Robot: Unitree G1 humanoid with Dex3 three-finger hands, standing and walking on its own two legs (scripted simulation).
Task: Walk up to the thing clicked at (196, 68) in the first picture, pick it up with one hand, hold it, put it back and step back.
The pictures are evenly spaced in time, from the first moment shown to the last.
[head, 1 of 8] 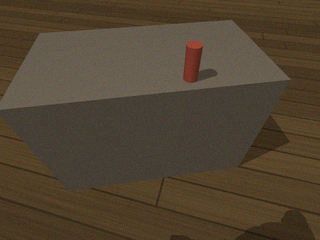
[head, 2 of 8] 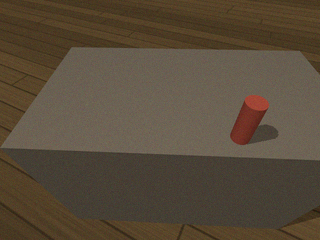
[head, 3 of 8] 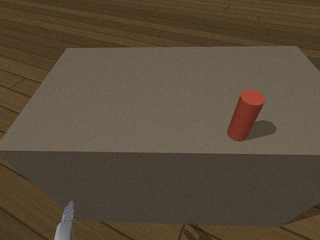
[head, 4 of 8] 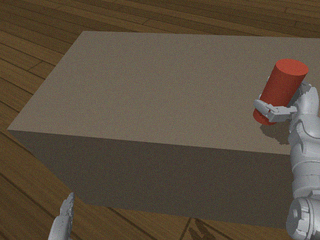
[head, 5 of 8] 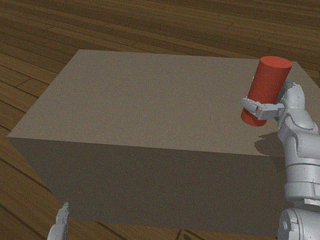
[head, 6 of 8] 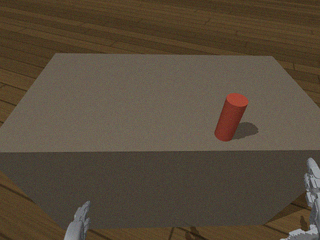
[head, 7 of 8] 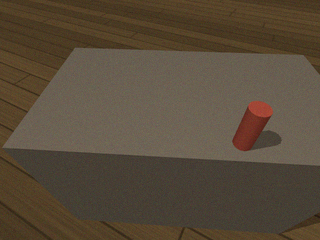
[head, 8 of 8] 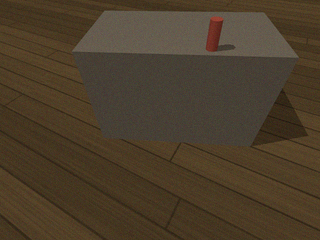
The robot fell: no
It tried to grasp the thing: yes
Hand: right
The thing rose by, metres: 0.25
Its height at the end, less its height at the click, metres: +0.00
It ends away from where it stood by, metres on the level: 0.01
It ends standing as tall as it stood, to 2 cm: yes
